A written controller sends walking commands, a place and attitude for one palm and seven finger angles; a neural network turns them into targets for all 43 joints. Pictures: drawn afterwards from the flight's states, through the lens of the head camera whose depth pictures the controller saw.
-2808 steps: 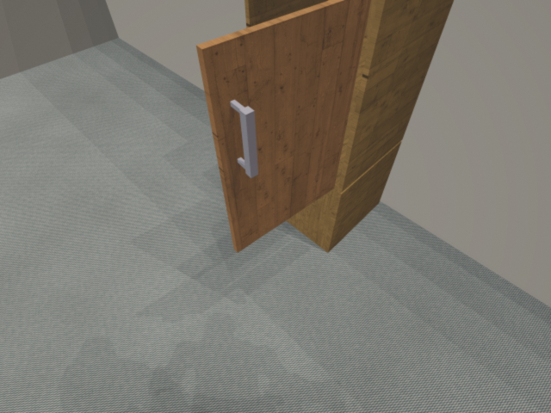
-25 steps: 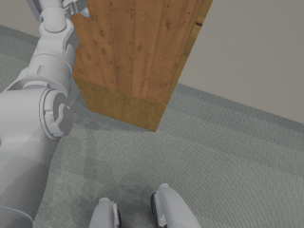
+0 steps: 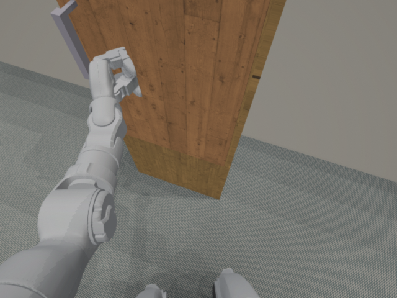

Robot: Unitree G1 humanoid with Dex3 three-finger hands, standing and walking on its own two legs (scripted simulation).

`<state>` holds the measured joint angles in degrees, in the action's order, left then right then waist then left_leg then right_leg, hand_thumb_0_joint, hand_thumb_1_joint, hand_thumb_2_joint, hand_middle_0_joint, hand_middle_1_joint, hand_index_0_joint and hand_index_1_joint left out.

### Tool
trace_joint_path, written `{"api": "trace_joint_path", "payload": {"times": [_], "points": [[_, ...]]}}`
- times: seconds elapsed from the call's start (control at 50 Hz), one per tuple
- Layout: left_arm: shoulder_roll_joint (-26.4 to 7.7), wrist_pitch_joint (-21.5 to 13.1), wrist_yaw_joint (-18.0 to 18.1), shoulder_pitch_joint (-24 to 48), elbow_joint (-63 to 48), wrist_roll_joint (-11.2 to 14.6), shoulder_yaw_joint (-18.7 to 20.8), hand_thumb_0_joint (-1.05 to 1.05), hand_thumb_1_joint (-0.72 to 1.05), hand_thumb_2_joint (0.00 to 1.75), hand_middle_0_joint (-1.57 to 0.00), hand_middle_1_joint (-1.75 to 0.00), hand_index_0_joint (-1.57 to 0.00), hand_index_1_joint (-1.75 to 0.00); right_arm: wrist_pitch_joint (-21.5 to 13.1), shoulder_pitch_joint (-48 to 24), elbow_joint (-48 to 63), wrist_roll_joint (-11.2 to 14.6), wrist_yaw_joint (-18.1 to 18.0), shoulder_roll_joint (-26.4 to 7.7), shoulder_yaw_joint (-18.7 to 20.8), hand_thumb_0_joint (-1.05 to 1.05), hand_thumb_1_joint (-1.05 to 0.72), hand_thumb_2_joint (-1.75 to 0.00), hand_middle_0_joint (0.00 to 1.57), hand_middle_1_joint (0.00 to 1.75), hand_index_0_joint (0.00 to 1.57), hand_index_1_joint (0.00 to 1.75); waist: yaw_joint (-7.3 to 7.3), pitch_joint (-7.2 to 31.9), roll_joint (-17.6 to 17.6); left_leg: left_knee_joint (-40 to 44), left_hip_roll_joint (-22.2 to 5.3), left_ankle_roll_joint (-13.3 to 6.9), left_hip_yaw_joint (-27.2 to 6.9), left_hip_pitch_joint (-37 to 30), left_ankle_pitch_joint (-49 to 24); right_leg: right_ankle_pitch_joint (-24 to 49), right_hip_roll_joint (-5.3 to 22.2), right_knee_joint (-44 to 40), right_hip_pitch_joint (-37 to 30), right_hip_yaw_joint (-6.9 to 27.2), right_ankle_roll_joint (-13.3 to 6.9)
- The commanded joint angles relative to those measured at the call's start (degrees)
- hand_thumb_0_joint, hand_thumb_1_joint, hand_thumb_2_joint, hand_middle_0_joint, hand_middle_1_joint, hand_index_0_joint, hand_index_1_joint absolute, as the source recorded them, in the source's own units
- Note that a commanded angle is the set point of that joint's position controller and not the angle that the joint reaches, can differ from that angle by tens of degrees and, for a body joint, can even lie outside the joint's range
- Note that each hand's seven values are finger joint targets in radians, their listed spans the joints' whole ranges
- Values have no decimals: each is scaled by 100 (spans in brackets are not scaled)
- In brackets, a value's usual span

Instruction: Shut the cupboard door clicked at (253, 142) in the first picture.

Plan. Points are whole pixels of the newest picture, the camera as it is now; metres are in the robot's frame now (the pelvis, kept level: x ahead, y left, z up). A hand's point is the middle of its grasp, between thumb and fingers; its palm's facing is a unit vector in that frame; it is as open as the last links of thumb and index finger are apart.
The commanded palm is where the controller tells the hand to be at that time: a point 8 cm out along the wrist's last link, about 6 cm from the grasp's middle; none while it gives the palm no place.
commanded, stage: pull the fist back off the door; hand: left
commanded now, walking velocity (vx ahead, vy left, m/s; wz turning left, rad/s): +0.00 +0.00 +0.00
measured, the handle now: (81, 43) +0.64 +0.18 +0.11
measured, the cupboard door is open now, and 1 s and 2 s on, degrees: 0 0 0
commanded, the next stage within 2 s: draw the hand back to the body in 0.16 s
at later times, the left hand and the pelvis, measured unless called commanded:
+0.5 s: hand (118, 102) +0.45 +0.09 +0.13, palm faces +0.07 -1.00 -0.02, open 3.1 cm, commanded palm +0.40 +0.15 +0.13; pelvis +0.00 -0.01 +0.01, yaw +0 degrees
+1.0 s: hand (34, 184) +0.30 +0.18 +0.16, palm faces +0.17 -0.96 -0.21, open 3.2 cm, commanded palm +0.25 +0.23 +0.18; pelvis -0.01 +0.00 +0.04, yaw +1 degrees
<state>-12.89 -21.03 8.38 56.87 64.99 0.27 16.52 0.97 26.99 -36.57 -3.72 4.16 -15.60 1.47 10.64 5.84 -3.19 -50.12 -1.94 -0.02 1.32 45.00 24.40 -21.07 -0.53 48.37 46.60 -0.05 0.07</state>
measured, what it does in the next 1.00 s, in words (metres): stands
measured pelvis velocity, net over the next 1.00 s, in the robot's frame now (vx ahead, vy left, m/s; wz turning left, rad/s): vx -0.01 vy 0.00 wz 0.02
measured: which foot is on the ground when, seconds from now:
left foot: down 0.00-1.00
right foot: down 0.00-1.00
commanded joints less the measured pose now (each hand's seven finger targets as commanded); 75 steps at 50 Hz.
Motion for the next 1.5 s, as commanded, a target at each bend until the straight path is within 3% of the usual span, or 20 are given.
{"api": "trace_joint_path", "payload": {"times": [0.0,0.04,0.1,0.2,0.26,0.3,0.34,0.44,0.5,0.54,0.6,0.64,0.76,0.78,0.9,1.06,1.14,1.42,1.46,1.48], "points": [[-445,-465,-120,2232,-1962,130,-472,0,90,90,-130,-150,-130,-150,-97,686,339,111,-90,-731,358,0,-90,-90,20,30,20,30,-95,2974,57,401,219,-71,-22,-1970,-2700,2963,-204,-458,-1966,-217,-87],[-23,-339,-153,2006,-2108,241,-768,0,90,90,-130,-150,-130,-150,-106,554,343,178,-109,-701,368,0,-90,-90,20,30,20,30,-78,2749,67,451,185,-60,-43,-2164,-2787,2913,-208,-531,-1810,-261,-79],[34,-196,-79,2002,-2111,309,-805,0,90,90,-130,-150,-130,-150,-95,391,303,204,-157,-677,350,0,-90,-90,20,30,20,30,-78,2330,433,578,207,-72,-36,-1995,-2448,2784,-200,-635,-1910,-257,-64],[-81,-357,62,2515,-1765,159,-793,0,90,90,-130,-150,-130,-150,-146,119,188,180,-239,-614,268,0,-90,-90,20,30,20,30,-9,2006,503,600,266,-84,-50,-1785,-1854,2350,-125,-631,-1726,-190,-56],[-140,-476,85,2574,-1503,104,-746,0,90,90,-130,-150,-130,-150,-185,-6,186,168,-257,-605,233,0,-90,-90,20,30,20,30,-47,2174,271,556,288,-61,-66,-1825,-1784,2195,-91,-545,-1623,-172,-82],[-649,-472,34,1806,-1506,156,-215,0,90,90,-130,-150,-130,-150,-164,-57,354,177,-259,-652,229,0,-90,-90,20,30,20,30,-395,2576,444,640,310,-62,-19,-1800,-1936,2397,-87,-511,-2152,-147,-113],[-615,-399,-120,1017,-1766,215,-206,0,90,90,-130,-150,-130,-150,-129,-175,569,241,-262,-614,199,0,-90,-90,20,30,20,30,-623,2726,420,729,310,-60,46,-1839,-2174,2676,-87,-520,-2484,-145,-130],[-501,-37,-464,271,-2896,535,-368,0,90,90,-130,-150,-130,-150,-89,-465,876,428,-361,-599,200,0,-90,-90,20,30,20,30,-693,2232,898,1060,274,-124,159,-1840,-1828,2651,-117,-922,-2946,-107,-72],[-565,70,-628,81,-3893,694,-447,0,90,90,-130,-150,-130,-150,-172,-661,919,497,-451,-581,196,0,-90,-90,20,30,20,30,-739,2157,770,1224,265,-152,164,-2143,-1753,2525,-114,-1115,-3133,-95,-70],[-376,131,-752,-165,-4422,739,-727,0,90,90,-130,-150,-130,-150,-270,-837,915,545,-511,-519,165,0,-90,-90,20,30,20,30,-722,1998,378,1328,244,-149,155,-2408,-1700,2321,-117,-1209,-3029,-126,-79],[-413,385,-905,-767,-4624,854,-742,0,90,90,-130,-150,-130,-150,-393,-1038,881,588,-581,-527,129,0,-90,-90,20,30,20,30,-795,1506,496,1532,246,-154,115,-2426,-1302,1768,-106,-1455,-2960,-147,-68],[-565,541,-999,-1092,-4920,914,-659,0,90,90,-130,-150,-130,-150,-452,-1231,913,626,-628,-515,82,0,-90,-90,20,30,20,30,-895,1373,328,1678,265,-149,108,-2495,-1163,1483,-67,-1570,-3027,-129,-81],[-738,1035,-1263,-2143,-5755,1151,-489,0,90,90,-116,-135,-116,-135,-607,-1772,1107,694,-749,-487,-37,0,-90,-90,20,30,20,30,-1113,981,466,1975,279,-156,93,-2701,-982,1079,-8,-1864,-3221,-117,-72],[-895,976,-953,-2385,-6250,628,-935,0,90,90,-113,-132,-113,-132,-518,-1908,1141,671,-823,-328,-32,0,-90,-90,20,30,20,30,-1002,739,608,2207,279,-182,110,-2892,-1012,918,107,-2156,-3289,61,-38],[-991,1216,-495,-3432,-6998,411,-755,0,90,90,-97,-114,-97,-114,-388,-2183,1144,602,-973,-311,-139,0,-90,-90,20,30,20,30,-1080,343,411,2664,226,-170,46,-3423,-1179,950,70,-2526,-3639,-79,-62],[-1103,1349,-390,-4691,-8256,331,-536,0,90,90,-75,-90,-75,-90,-464,-2341,1148,503,-962,-256,-214,0,-90,-90,20,30,20,30,-1198,258,-93,3007,190,-105,14,-3913,-1871,1606,44,-2719,-4136,-202,-99],[-1199,1391,-353,-5451,-8652,337,-275,0,90,90,-64,-78,-64,-78,-517,-2374,1149,450,-944,-240,-210,0,-90,-90,20,30,20,30,-1252,139,105,3059,180,-91,-26,-3895,-2060,1759,45,-2752,-4302,-242,-93],[-1863,1401,-207,-7799,-9753,362,1078,0,90,90,-25,-36,-25,-36,-751,-2367,1050,386,-911,-252,-80,0,-90,-90,20,30,20,30,-1463,-38,55,2909,130,-63,-6,-3756,-2660,2155,75,-2695,-4374,-290,-46],[-1894,1363,-180,-7934,-9956,373,1200,0,90,90,-20,-30,-20,-30,-793,-2340,1062,408,-920,-230,-64,0,-90,-90,20,30,20,30,-1453,-79,-26,2910,128,-54,3,-3753,-2587,2060,87,-2667,-4328,-296,-44],[-1670,1376,-191,-7853,-9861,349,978,0,90,90,-20,-30,-20,-30,-813,-2321,1022,413,-928,-239,-66,0,-90,-90,20,30,20,30,-1398,-211,-31,2930,124,-52,8,-3733,-2501,1945,86,-2677,-4197,-305,-35]]}}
